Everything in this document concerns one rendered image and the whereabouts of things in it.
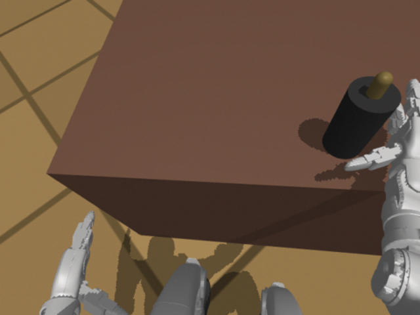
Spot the right robot hand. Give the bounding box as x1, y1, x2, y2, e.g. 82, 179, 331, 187
345, 79, 420, 171

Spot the bottle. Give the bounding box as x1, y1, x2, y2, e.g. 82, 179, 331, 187
322, 72, 402, 159

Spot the right robot arm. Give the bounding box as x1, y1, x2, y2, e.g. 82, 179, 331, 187
371, 158, 420, 315

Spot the left robot hand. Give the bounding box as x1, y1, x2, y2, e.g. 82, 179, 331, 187
50, 211, 129, 315

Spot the left robot arm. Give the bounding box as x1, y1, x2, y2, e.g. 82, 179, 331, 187
39, 297, 81, 315

